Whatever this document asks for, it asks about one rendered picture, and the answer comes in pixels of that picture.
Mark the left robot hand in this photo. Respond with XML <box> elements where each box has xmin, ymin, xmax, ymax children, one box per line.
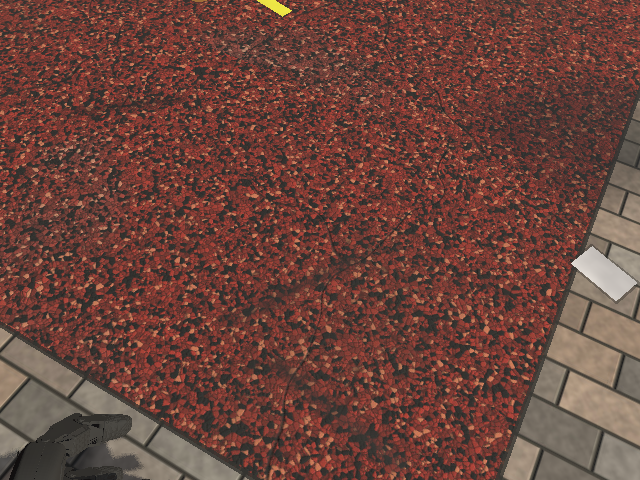
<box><xmin>9</xmin><ymin>413</ymin><xmax>150</xmax><ymax>480</ymax></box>

